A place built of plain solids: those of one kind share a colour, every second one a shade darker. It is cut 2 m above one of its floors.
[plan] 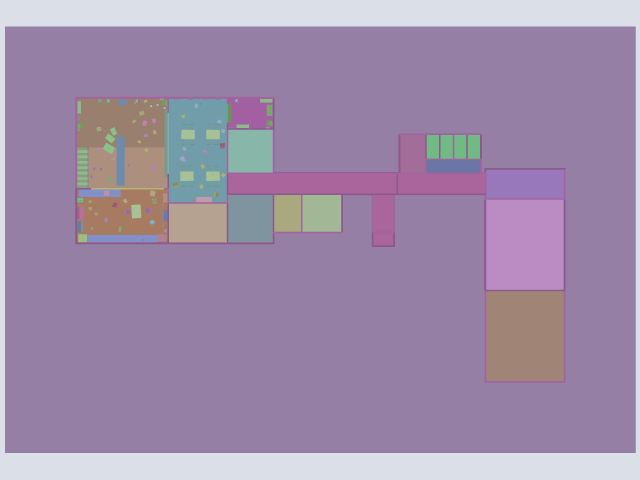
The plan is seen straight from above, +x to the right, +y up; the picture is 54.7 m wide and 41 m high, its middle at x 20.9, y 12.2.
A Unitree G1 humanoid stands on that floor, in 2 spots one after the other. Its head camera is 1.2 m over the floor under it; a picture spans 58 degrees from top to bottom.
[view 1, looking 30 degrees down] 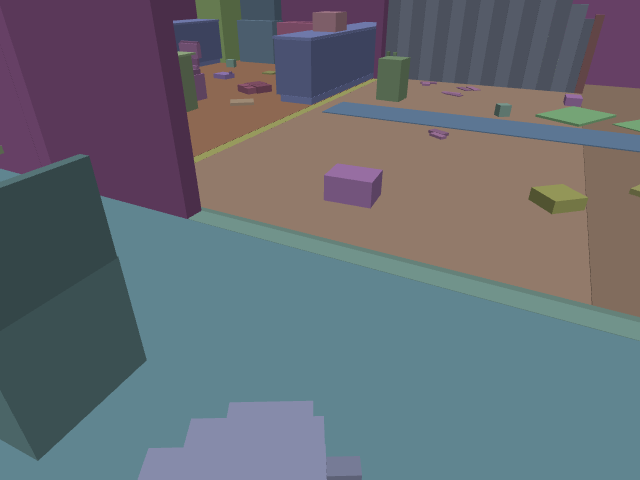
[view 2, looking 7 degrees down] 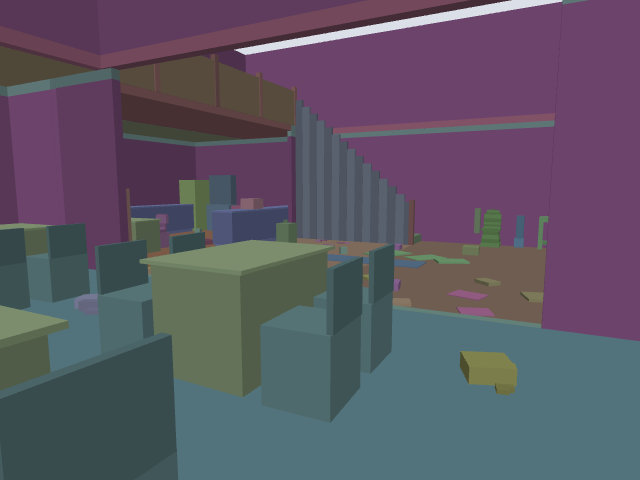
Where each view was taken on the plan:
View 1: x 9.72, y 19.62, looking -153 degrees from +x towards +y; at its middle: doma_step_tread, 2.69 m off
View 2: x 12.06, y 23.01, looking -153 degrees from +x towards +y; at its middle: socks_floor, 11.94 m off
